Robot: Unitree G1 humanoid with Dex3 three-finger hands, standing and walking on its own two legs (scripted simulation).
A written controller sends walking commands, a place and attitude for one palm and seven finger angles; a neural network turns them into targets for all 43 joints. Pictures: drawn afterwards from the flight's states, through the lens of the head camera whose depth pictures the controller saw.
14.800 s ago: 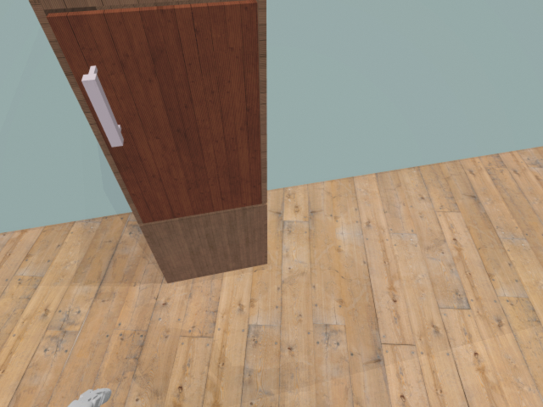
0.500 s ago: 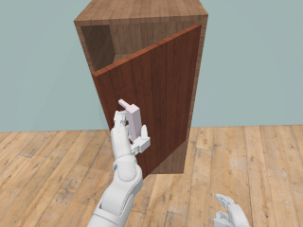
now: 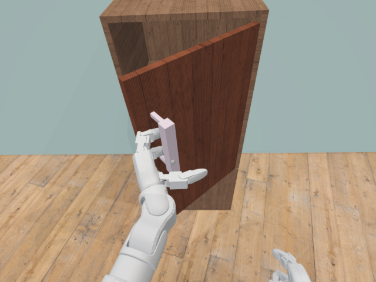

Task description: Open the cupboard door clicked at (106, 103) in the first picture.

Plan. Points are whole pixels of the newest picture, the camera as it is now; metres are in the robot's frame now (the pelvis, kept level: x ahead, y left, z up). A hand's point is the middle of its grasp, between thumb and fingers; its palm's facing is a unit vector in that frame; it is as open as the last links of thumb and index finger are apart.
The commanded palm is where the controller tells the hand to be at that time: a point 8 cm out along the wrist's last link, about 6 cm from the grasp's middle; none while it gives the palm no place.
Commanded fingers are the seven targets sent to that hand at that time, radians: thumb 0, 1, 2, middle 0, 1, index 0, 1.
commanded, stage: open thumb and fingers to let go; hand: left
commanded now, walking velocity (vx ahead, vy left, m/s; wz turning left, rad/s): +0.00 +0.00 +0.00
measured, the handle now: (164, 144) +0.39 +0.07 +0.10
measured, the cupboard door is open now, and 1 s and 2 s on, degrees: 42 43 43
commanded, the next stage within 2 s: slide the hand sideways off the handle in 0.28 s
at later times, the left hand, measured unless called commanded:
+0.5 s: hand (174, 166) +0.33 +0.05 +0.10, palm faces +0.09 -0.99 -0.06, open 16.4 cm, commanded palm +0.30 +0.07 +0.10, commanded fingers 0.00 -0.50 0.30 -0.15 -0.30 -0.15 -0.30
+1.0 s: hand (174, 180) +0.29 +0.04 +0.10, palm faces -0.07 -1.00 +0.01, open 16.4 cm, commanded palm +0.26 +0.10 +0.10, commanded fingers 0.00 -0.50 0.30 -0.15 -0.30 -0.15 -0.30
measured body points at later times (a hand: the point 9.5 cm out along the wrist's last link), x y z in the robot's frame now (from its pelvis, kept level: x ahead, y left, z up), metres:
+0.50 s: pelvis -0.02 +0.04 -0.01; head -0.01 +0.03 +0.44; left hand +0.32 +0.10 +0.10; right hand +0.13 -0.17 -0.12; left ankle +0.02 +0.15 -0.72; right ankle -0.02 -0.07 -0.72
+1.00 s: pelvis -0.02 +0.04 +0.00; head -0.03 +0.03 +0.45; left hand +0.29 +0.10 +0.10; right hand +0.12 -0.18 -0.10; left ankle +0.02 +0.15 -0.72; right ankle -0.02 -0.07 -0.72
